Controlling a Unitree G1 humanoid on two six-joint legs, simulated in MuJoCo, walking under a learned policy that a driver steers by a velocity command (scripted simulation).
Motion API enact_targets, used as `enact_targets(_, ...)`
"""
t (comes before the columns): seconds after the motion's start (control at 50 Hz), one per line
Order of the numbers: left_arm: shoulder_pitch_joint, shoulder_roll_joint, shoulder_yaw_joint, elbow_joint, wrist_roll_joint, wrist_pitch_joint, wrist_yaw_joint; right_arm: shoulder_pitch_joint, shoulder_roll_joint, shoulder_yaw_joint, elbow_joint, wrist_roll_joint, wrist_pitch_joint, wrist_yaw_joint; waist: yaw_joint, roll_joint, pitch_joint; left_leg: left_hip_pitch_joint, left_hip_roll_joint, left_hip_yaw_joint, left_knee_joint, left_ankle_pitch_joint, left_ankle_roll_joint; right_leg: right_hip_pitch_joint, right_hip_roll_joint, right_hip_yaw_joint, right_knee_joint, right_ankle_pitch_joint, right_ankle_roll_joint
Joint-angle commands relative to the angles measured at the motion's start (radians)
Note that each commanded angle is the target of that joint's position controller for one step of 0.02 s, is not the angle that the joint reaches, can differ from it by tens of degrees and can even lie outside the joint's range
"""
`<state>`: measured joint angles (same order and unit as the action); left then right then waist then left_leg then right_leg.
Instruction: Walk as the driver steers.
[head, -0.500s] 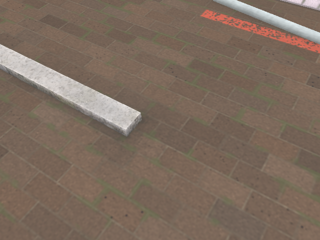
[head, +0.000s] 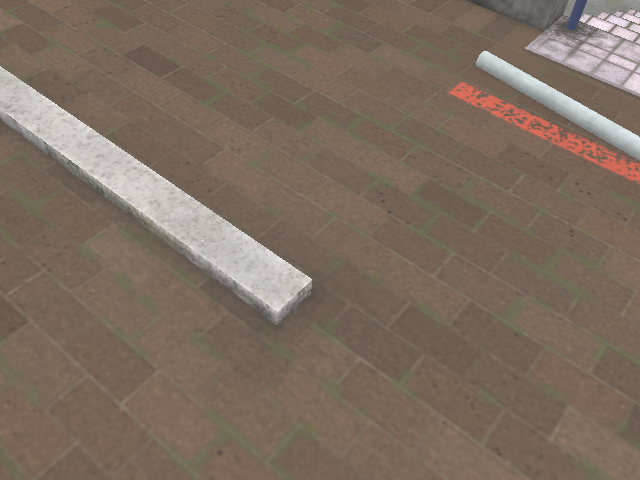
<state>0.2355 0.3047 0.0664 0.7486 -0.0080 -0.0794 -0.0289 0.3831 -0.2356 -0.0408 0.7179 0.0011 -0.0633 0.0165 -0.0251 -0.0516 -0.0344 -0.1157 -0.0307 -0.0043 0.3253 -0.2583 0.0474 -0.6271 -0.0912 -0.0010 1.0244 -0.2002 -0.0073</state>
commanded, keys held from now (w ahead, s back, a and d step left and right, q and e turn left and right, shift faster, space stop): w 0.42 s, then w+e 0.58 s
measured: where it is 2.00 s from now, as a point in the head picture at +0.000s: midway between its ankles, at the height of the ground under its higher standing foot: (426, 299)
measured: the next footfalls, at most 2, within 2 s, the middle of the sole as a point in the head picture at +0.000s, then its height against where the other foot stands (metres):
right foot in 0.28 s outside the picture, level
left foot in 0.78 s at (270, 442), level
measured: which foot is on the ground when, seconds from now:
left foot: down 0.00-0.30, up 0.32-0.76, down 0.78-1.00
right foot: up 0.00-0.26, down 0.28-0.78, up 0.80-1.00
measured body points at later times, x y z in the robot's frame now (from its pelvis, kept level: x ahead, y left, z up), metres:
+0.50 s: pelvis +0.26 -0.06 +0.00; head +0.29 -0.07 +0.45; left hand +0.35 +0.21 -0.12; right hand +0.39 -0.34 -0.11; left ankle +0.29 +0.11 -0.66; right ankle +0.28 -0.14 -0.75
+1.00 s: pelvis +0.53 -0.02 +0.00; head +0.55 -0.02 +0.45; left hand +0.72 +0.22 -0.11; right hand +0.55 -0.31 -0.11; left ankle +0.56 +0.08 -0.75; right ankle +0.50 -0.17 -0.66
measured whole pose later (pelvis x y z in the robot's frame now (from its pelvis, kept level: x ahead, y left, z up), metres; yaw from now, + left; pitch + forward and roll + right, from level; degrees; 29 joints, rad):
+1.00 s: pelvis +0.53 -0.02 +0.00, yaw -16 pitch +1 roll +2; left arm 0.26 0.33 0.08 0.72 -0.03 -0.02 0.00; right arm 0.26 -0.26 -0.06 0.78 -0.01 -0.10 0.01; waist -0.02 -0.06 0.02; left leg -0.20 -0.01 0.10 0.36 -0.19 0.02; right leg -0.59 -0.07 0.06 1.14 -0.29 0.00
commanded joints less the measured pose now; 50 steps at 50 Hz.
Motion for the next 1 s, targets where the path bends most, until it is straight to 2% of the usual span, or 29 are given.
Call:
enact_targets(0.02, -0.111, 0.034, 0.0, -0.087, 0.004, -0.013, -0.002, -0.03, -0.153, -0.04, -0.046, 0.002, -0.017, -0.014, -0.005, 0.138, 0.08, 0.069, 0.221, -0.165, -0.174, 0.288, 0.164, -0.168, -0.016, 0.01, -0.135, 0.144, 0.028)
enact_targets(0.08, -0.217, 0.005, -0.017, -0.116, -0.005, -0.016, -0.011, 0.015, -0.176, -0.045, -0.01, 0.009, -0.015, -0.023, -0.04, 0.148, 0.102, 0.038, 0.209, -0.108, -0.182, 0.287, 0.146, -0.081, 0.018, -0.012, -0.328, 0.262, 0.026)
enact_targets(0.18, -0.308, 0.032, -0.015, -0.16, -0.014, -0.023, -0.037, 0.058, -0.206, -0.054, 0.04, 0.025, -0.011, -0.025, -0.043, 0.144, 0.137, 0.126, 0.278, -0.12, -0.147, 0.303, 0.131, -0.038, 0.04, -0.001, -0.472, 0.233, -0.027)
enact_targets(0.22, -0.274, 0.057, -0.006, -0.158, -0.01, -0.026, -0.04, 0.051, -0.222, -0.06, 0.05, 0.023, -0.003, -0.028, -0.012, 0.155, 0.105, 0.178, 0.285, -0.112, -0.078, 0.486, 0.11, 0.04, 0.066, -0.021, -0.496, 0.164, -0.058)
enact_targets(0.24, -0.215, 0.078, 0.005, -0.147, -0.007, -0.025, -0.034, 0.043, -0.236, -0.063, 0.051, 0.02, 0.003, -0.03, 0.024, 0.17, 0.054, 0.191, 0.273, -0.097, 0.006, 0.676, 0.097, 0.14, 0.099, -0.05, -0.5, 0.131, -0.079)
enact_targets(0.26, -0.078, 0.113, 0.025, -0.11, -0.004, -0.021, -0.024, 0.036, -0.229, -0.059, 0.052, 0.016, 0.01, -0.033, 0.097, 0.161, -0.037, 0.162, 0.231, -0.059, 0.176, 0.826, 0.075, 0.333, 0.13, -0.079, -0.515, 0.139, -0.11)
enact_targets(0.28, 0.098, 0.162, 0.041, -0.074, 0.001, -0.017, -0.011, 0.042, -0.202, -0.045, 0.038, 0.002, 0.011, -0.037, 0.168, 0.126, -0.173, -0.018, 0.192, -0.038, 0.43, 0.679, 0.042, 0.647, 0.026, 0.027, -0.462, 0.18, -0.16)
enact_targets(0.3, 0.198, 0.269, 0.064, -0.056, 0.023, -0.016, -0.008, 0.182, -0.068, -0.005, 0.014, 0.002, -0.006, -0.027, 0.117, -0.157, -0.358, -0.43, 0.015, -0.017, 0.875, 0.088, -0.037, 1.057, -0.261, 0.526, -0.518, -0.005, -0.334)
enact_targets(0.32, 0.219, 0.185, 0.042, -0.046, 0.007, -0.013, -0.011, 0.158, -0.118, -0.011, 0.04, 0.015, -0.03, -0.02, 0.144, -0.197, -0.438, -0.545, -0.023, -0.164, 1.008, -0.297, -0.033, 1.078, -0.305, 0.791, -0.698, -0.135, -0.35)
enact_targets(0.34, 0.139, 0.144, 0.027, -0.049, 0.0, -0.01, -0.006, 0.036, -0.194, -0.034, 0.009, 0.045, -0.039, -0.013, 0.137, -0.125, -0.23, -0.645, 0.041, -0.142, 1.055, -0.252, -0.026, 0.933, -0.268, 0.632, -0.719, -0.177, -0.29)
enact_targets(0.36, 0.069, 0.119, 0.018, -0.057, -0.001, -0.007, -0.003, -0.04, -0.193, -0.03, -0.011, 0.044, -0.044, -0.015, 0.109, -0.036, -0.116, -0.633, 0.096, -0.102, 1.006, -0.16, -0.017, 0.762, -0.23, 0.492, -0.737, -0.117, -0.258)
enact_targets(0.38, 0.015, 0.096, 0.01, -0.059, 0.006, -0.007, -0.005, -0.077, -0.18, -0.03, -0.015, 0.026, -0.042, -0.019, 0.074, 0.011, -0.036, -0.596, 0.13, -0.081, 0.938, -0.097, -0.019, 0.611, -0.186, 0.397, -0.766, -0.024, -0.242)
enact_targets(0.42, -0.036, 0.068, 0.004, -0.063, 0.02, -0.019, -0.01, -0.03, -0.152, -0.033, 0.004, 0.016, -0.017, -0.023, 0.012, -0.031, -0.008, -0.477, 0.17, -0.086, 0.866, -0.025, -0.023, 0.454, -0.13, 0.293, -0.83, 0.059, -0.235)
enact_targets(0.46, -0.029, 0.08, 0.007, -0.047, 0.008, -0.031, -0.011, -0.023, -0.124, -0.029, 0.006, 0.005, -0.003, -0.029, -0.008, -0.027, 0.011, -0.46, 0.174, -0.07, 0.809, -0.001, -0.042, 0.39, -0.113, 0.249, -0.872, 0.121, -0.258)
enact_targets(0.5, -0.007, 0.101, 0.014, -0.032, 0.004, -0.033, -0.002, -0.099, -0.12, -0.027, -0.025, -0.009, -0.005, -0.034, 0.0, -0.009, 0.049, -0.513, 0.177, -0.067, 0.706, 0.077, -0.066, 0.38, -0.106, 0.221, -0.899, 0.153, -0.269)
enact_targets(0.56, 0.036, 0.118, 0.021, -0.019, -0.003, -0.02, 0.015, -0.222, -0.103, -0.02, -0.056, -0.009, -0.021, -0.028, 0.038, 0.006, 0.073, -0.526, 0.155, -0.063, 0.478, 0.251, -0.084, 0.403, -0.071, 0.175, -0.898, 0.165, -0.239)
enact_targets(0.62, 0.096, 0.145, 0.029, -0.001, -0.013, -0.006, 0.027, -0.331, -0.089, -0.012, -0.078, 0.0, -0.036, -0.012, 0.082, 0.001, 0.078, -0.453, 0.106, -0.044, 0.302, 0.35, -0.099, 0.411, -0.062, 0.164, -0.868, 0.147, -0.217)
enact_targets(0.68, 0.146, 0.15, 0.032, 0.014, -0.022, 0.008, 0.032, -0.406, -0.11, -0.017, -0.103, 0.011, -0.049, 0.003, 0.103, -0.011, 0.08, -0.425, 0.081, -0.059, 0.208, 0.324, -0.093, 0.473, -0.091, 0.223, -0.806, 0.104, -0.209)
enact_targets(0.74, 0.139, 0.158, 0.038, 0.014, -0.017, 0.022, 0.04, -0.366, -0.154, -0.034, -0.098, 0.016, -0.062, 0.008, 0.061, -0.047, 0.057, -0.323, 0.066, -0.063, 0.144, 0.218, -0.063, 0.519, -0.116, 0.295, -0.714, 0.096, -0.178)
enact_targets(0.76, 0.132, 0.144, 0.034, 0.012, -0.015, 0.027, 0.04, -0.294, -0.17, -0.044, -0.078, 0.015, -0.066, 0.005, 0.02, -0.052, 0.027, -0.217, 0.059, -0.045, 0.108, 0.196, -0.041, 0.505, -0.091, 0.289, -0.645, 0.136, -0.158)
enact_targets(0.78, 0.132, 0.101, 0.019, 0.003, -0.007, 0.026, 0.039, -0.177, -0.214, -0.063, -0.055, 0.004, -0.07, -0.004, -0.036, -0.028, -0.062, -0.019, 0.101, -0.069, 0.111, 0.19, -0.002, 0.446, -0.025, 0.251, -0.48, 0.165, -0.124)
enact_targets(0.8, 0.13, 0.029, -0.006, -0.03, 0.018, 0.024, 0.038, -0.004, -0.284, -0.081, -0.039, -0.01, -0.067, -0.015, -0.098, 0.117, -0.233, 0.258, 0.303, -0.264, 0.14, 0.174, 0.059, 0.283, 0.059, 0.162, -0.16, -0.055, -0.078)
enact_targets(0.82, 0.247, -0.011, -0.018, -0.068, -0.019, 0.008, 0.036, 0.026, -0.33, -0.092, -0.014, -0.018, -0.052, -0.006, -0.026, 0.438, -0.311, 0.48, 0.472, -0.695, 0.026, -0.064, 0.191, -0.059, 0.152, 0.097, 0.123, -0.412, -0.037)
enact_targets(0.84, 0.207, 0.099, 0.006, -0.042, -0.038, 0.009, 0.04, -0.006, -0.221, -0.066, -0.032, -0.01, -0.051, -0.003, -0.057, 0.286, -0.218, 0.411, 0.442, -0.683, -0.018, -0.198, 0.169, -0.155, 0.09, 0.164, 0.243, -0.362, -0.028)
enact_targets(0.86, 0.122, 0.136, 0.02, -0.058, -0.037, 0.014, 0.038, -0.05, -0.171, -0.051, -0.035, -0.004, -0.048, -0.005, -0.064, 0.205, -0.113, 0.305, 0.408, -0.517, -0.025, -0.151, 0.134, -0.178, 0.059, 0.147, 0.26, -0.268, -0.027)
enact_targets(0.88, 0.093, 0.12, 0.02, -0.062, -0.028, 0.02, 0.039, -0.105, -0.152, -0.043, -0.036, -0.009, -0.047, -0.004, -0.036, 0.142, -0.062, 0.198, 0.365, -0.409, -0.045, -0.03, 0.12, -0.138, 0.023, 0.13, 0.241, -0.192, -0.016)
enact_targets(0.9, 0.07, 0.109, 0.023, -0.072, -0.02, 0.026, 0.036, -0.143, -0.128, -0.037, -0.029, -0.009, -0.044, -0.004, -0.016, 0.146, -0.011, 0.119, 0.331, -0.328, -0.072, 0.047, 0.12, -0.12, -0.001, 0.129, 0.198, -0.144, -0.009)
enact_targets(0.92, 0.076, 0.092, 0.025, -0.077, -0.023, 0.035, 0.029, -0.162, -0.124, -0.036, -0.024, -0.014, -0.046, -0.005, 0.005, 0.174, 0.009, 0.058, 0.31, -0.259, -0.1, 0.097, 0.114, -0.074, -0.023, 0.124, 0.175, -0.113, -0.003)
enact_targets(1.0, 0.028, 0.043, 0.017, -0.115, -0.018, 0.062, 0.023, -0.166, -0.154, -0.052, 0.008, -0.009, -0.061, -0.011, 0.018, 0.14, 0.054, 0.003, 0.31, -0.105, -0.169, 0.246, 0.143, -0.091, -0.037, 0.104, 0.089, -0.031, 0.021)
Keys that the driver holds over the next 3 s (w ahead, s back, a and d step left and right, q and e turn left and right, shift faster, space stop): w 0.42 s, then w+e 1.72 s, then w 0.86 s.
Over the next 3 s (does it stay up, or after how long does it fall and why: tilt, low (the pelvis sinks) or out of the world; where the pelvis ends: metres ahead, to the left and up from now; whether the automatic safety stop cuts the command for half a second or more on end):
stays up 1.28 -0.80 -0.01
